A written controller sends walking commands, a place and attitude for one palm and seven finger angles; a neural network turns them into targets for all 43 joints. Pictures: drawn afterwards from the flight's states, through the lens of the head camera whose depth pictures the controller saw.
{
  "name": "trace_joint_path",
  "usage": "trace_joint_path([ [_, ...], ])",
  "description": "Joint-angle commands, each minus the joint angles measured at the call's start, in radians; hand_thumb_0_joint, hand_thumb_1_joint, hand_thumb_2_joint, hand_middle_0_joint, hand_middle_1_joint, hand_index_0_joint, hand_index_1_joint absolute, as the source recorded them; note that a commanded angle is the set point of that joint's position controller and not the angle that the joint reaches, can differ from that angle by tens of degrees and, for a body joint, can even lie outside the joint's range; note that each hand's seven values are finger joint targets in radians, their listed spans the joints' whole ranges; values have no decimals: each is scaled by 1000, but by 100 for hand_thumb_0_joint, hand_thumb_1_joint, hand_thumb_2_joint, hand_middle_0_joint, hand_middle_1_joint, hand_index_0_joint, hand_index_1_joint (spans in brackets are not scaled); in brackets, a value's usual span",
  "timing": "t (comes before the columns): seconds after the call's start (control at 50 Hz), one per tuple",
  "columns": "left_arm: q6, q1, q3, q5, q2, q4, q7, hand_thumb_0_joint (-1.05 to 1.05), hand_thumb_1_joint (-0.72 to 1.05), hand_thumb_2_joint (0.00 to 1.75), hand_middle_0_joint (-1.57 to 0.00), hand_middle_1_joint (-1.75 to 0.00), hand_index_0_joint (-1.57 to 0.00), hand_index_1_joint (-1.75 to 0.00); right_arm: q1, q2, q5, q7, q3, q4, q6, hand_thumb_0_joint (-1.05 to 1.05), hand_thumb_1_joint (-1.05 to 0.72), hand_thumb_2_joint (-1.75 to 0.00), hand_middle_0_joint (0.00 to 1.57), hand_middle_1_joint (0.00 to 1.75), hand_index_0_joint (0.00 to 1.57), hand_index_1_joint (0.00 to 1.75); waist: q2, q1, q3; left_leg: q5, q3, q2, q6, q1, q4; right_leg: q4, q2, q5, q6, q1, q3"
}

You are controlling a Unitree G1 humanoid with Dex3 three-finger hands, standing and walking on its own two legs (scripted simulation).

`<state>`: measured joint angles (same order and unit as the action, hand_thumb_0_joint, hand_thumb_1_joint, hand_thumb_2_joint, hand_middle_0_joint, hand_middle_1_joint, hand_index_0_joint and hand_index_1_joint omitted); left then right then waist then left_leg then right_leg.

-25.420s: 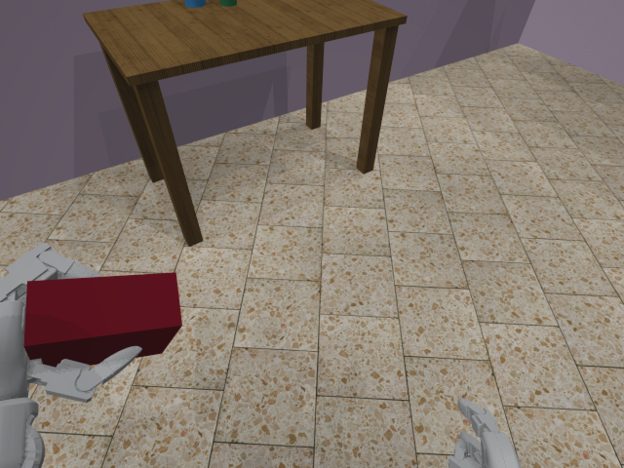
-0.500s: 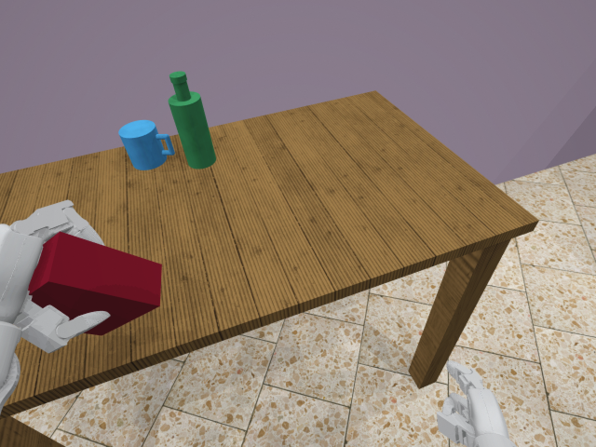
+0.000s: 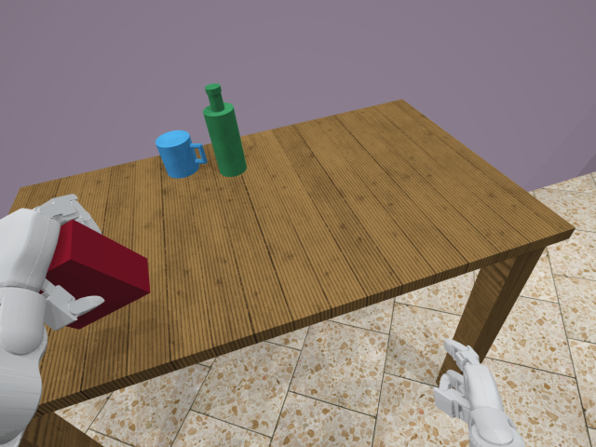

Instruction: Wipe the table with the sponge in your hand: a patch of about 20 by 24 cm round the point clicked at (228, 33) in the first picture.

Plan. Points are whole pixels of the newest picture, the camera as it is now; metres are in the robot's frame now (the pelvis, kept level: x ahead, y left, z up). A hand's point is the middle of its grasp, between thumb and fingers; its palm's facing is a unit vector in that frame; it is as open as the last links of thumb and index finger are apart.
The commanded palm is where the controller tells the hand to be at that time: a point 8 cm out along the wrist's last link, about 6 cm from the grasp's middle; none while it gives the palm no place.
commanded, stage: turn the palm down, sponge in hand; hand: left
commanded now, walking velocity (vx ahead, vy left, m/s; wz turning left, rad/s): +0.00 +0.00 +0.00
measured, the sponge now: (89, 284) +0.24 +0.30 +0.15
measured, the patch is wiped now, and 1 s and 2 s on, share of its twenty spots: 0.00 0.00 0.00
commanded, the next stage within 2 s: move the sponge above the wiping area in 0.88 s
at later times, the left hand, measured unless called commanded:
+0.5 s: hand (53, 264) +0.24 +0.32 +0.18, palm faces +0.23 -0.13 -0.96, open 9.6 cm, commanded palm +0.19 +0.30 +0.24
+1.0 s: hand (101, 280) +0.24 +0.28 +0.16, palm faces +0.10 -0.13 -0.99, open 9.6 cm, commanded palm +0.19 +0.28 +0.24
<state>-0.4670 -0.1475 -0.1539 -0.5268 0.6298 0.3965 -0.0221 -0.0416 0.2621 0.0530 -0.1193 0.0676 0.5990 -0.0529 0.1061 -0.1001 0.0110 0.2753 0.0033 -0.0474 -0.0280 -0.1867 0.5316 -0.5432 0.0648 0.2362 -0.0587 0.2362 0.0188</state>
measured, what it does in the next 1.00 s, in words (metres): stands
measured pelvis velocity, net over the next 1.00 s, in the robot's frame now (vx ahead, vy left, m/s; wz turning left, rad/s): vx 0.01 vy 0.00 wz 0.00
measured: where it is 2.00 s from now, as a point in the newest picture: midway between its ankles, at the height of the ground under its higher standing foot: outside the picture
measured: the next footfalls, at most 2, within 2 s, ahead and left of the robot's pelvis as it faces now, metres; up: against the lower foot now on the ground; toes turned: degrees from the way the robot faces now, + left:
none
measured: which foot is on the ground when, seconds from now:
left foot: down 0.00-1.00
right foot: down 0.00-1.00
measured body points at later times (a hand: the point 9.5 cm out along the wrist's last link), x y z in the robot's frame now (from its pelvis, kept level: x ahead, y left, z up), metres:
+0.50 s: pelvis +0.00 +0.02 +0.01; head -0.01 -0.03 +0.46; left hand +0.22 +0.32 +0.24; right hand +0.27 -0.16 -0.06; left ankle +0.01 +0.10 -0.73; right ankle +0.04 -0.08 -0.73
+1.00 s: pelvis +0.01 +0.00 +0.01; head -0.01 -0.05 +0.46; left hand +0.23 +0.28 +0.21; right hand +0.28 -0.18 -0.06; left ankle +0.01 +0.10 -0.73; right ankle +0.04 -0.08 -0.73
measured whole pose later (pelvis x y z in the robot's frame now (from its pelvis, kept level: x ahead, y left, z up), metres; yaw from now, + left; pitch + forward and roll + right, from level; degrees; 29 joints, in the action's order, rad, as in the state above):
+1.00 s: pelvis +0.01 +0.00 +0.01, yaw +0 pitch -4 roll +1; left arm -0.53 -0.08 0.04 -0.80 0.57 0.36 0.13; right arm 0.03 0.27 0.05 -0.07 0.08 0.63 -0.08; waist 0.12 -0.13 -0.03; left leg 0.21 0.01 -0.06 -0.03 -0.11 0.40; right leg -0.44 0.06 0.19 -0.06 0.17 0.02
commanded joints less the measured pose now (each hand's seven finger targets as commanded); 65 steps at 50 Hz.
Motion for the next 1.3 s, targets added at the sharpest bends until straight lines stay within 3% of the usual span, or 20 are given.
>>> trace_joint_path([
  [0.0,-63,239,-31,-82,187,119,63,0,10,130,-120,-160,-120,-160,242,113,4,-6,-21,-188,49,0,-90,-90,20,30,20,30,-94,4,85,-103,50,40,-7,-35,-141,144,-59,18,19,-72,55],
  [0.08,-33,331,12,-180,201,219,126,0,10,130,-120,-160,-120,-160,279,97,-3,-3,-10,-200,57,0,-90,-90,20,30,20,30,-46,0,166,-130,62,36,-19,18,-156,135,-52,-3,9,-109,49],
  [0.16,34,359,-105,-263,317,290,93,0,10,130,-120,-160,-120,-160,311,85,-21,8,-5,-185,58,0,-90,-90,20,30,20,30,29,-42,222,-170,108,42,-17,44,-187,116,-25,-53,-21,-182,100],
  [0.18,44,378,-82,-273,282,284,76,0,10,130,-120,-160,-120,-160,287,76,-29,13,-3,-180,58,0,-90,-90,20,30,20,30,42,-40,229,-199,106,43,-13,42,-189,108,-36,-71,-20,-193,65],
  [0.26,-1,376,-145,-287,309,135,26,0,10,130,-120,-160,-120,-160,323,83,-20,30,-7,-134,43,0,-90,-90,20,30,20,30,9,-60,144,-198,122,41,10,12,-207,147,-27,-64,-41,-173,117],
  [0.38,-84,329,38,-252,123,74,84,0,10,130,-120,-160,-120,-160,321,93,-2,41,-12,-143,24,0,-90,-90,20,30,20,30,-45,-27,127,-222,79,37,7,21,-202,174,-51,-111,-21,-155,60],
  [0.46,-74,334,70,-282,116,165,106,0,10,130,-120,-160,-120,-160,362,79,9,43,-5,-175,37,0,-90,-90,20,30,20,30,-39,-25,157,-183,94,40,-3,40,-211,163,-36,-78,-21,-158,81],
  [0.56,-33,410,-81,-356,315,256,74,0,10,130,-120,-160,-120,-160,356,90,-19,37,-8,-168,37,0,-90,-90,20,30,20,30,3,-58,236,-219,116,32,-18,39,-213,134,-27,-97,-34,-246,129],
  [0.6,-17,427,-76,-382,311,205,51,0,10,130,-120,-160,-120,-160,310,84,-29,41,-12,-145,36,0,-90,-90,20,30,20,30,15,-55,252,-294,110,25,-11,59,-203,135,-38,-127,-39,-245,109],
  [0.66,-30,414,-107,-372,321,139,37,0,10,130,-120,-160,-120,-160,351,83,-18,50,-9,-135,31,0,-90,-90,20,30,20,30,6,-69,184,-281,118,22,-3,54,-203,167,-31,-109,-56,-212,162],
  [0.68,-37,412,-32,-352,229,112,40,0,10,130,-120,-160,-120,-160,327,81,-18,52,-12,-130,28,0,-90,-90,20,30,20,30,-9,-48,177,-288,96,24,-3,53,-200,171,-46,-130,-43,-209,111],
  [0.76,-77,329,10,-288,158,56,77,0,10,130,-120,-160,-120,-160,365,80,6,53,-14,-138,33,0,-90,-90,20,30,20,30,-55,-42,112,-245,88,24,1,48,-195,199,-47,-112,-35,-153,135],
  [0.78,-80,308,55,-271,111,53,92,0,10,130,-120,-160,-120,-160,331,91,3,52,-19,-139,32,0,-90,-90,20,30,20,30,-68,-29,130,-236,74,28,-3,39,-196,194,-59,-126,-20,-169,85],
  [0.88,-67,311,52,-294,149,145,114,0,10,130,-120,-160,-120,-160,331,93,0,44,-17,-166,41,0,-90,-90,20,30,20,30,-74,-27,178,-217,66,20,-17,43,-182,179,-60,-101,-13,-186,98],
  [0.96,-33,399,-77,-362,324,226,81,0,10,130,-120,-160,-120,-160,353,92,-14,39,-16,-162,39,0,-90,-90,20,30,20,30,-15,-53,237,-244,86,7,-18,66,-174,167,-46,-93,-34,-219,172],
  [1.02,-12,377,-51,-382,281,139,54,0,10,130,-120,-160,-120,-160,300,89,-25,48,-23,-138,37,0,-90,-90,20,30,20,30,0,-50,234,-292,82,4,-11,71,-170,169,-57,-145,-37,-224,147],
  [1.06,-24,376,-90,-377,306,116,40,0,10,130,-120,-160,-120,-160,340,85,-14,52,-21,-137,42,0,-90,-90,20,30,20,30,-7,-65,194,-273,92,2,-8,66,-168,181,-48,-118,-52,-198,202],
  [1.08,-33,363,-34,-355,231,66,43,0,10,130,-120,-160,-120,-160,314,86,-15,51,-28,-130,40,0,-90,-90,20,30,20,30,-39,-47,186,-271,72,9,-10,55,-163,177,-61,-142,-38,-204,152],
  [1.18,-67,308,32,-288,157,-8,93,0,10,130,-120,-160,-120,-160,322,101,5,44,-30,-132,41,0,-90,-90,20,30,20,30,-91,-22,112,-193,57,12,-14,21,-163,205,-70,-86,-12,-151,137],
  [1.28,-34,408,77,-332,175,-2,124,0,10,130,-120,-160,-120,-160,308,104,1,22,-25,-142,66,0,-90,-90,20,30,20,30,-87,-6,136,-136,54,5,-23,33,-158,215,-72,19,-6,-127,141],
])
